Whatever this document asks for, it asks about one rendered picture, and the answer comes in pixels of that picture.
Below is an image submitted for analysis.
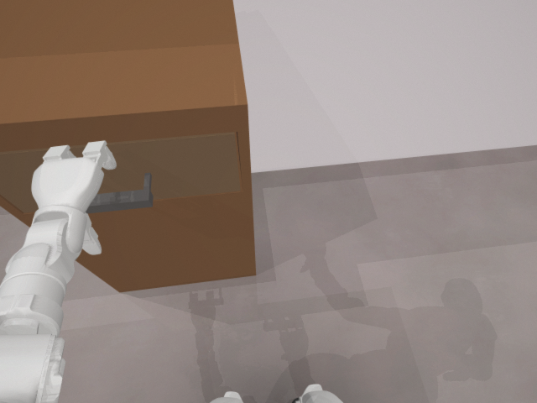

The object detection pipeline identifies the robot left upper arm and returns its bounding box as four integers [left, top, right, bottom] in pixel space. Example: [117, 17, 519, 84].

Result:
[0, 333, 65, 403]

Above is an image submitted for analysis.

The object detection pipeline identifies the robot shin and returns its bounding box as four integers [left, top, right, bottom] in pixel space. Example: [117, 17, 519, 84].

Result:
[302, 385, 322, 397]
[224, 391, 242, 400]

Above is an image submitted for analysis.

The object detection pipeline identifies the cabinet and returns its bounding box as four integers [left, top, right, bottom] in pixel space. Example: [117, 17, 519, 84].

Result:
[0, 0, 256, 292]

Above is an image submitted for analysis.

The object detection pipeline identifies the handle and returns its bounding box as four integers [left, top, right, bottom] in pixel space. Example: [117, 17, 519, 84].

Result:
[86, 173, 154, 213]

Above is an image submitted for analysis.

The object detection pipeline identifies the robot right shin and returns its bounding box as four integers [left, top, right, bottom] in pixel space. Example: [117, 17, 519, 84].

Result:
[302, 385, 322, 397]

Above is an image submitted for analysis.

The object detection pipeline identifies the robot left shin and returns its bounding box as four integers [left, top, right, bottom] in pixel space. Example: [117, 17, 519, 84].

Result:
[224, 391, 242, 400]

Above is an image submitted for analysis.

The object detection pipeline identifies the drawer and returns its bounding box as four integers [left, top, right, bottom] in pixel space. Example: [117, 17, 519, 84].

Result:
[0, 132, 241, 213]

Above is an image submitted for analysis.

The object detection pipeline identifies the robot left hand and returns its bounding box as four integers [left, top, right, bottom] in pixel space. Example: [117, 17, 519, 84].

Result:
[31, 140, 117, 255]

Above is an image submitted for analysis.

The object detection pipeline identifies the robot left forearm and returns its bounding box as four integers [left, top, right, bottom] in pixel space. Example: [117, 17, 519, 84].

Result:
[0, 205, 87, 337]

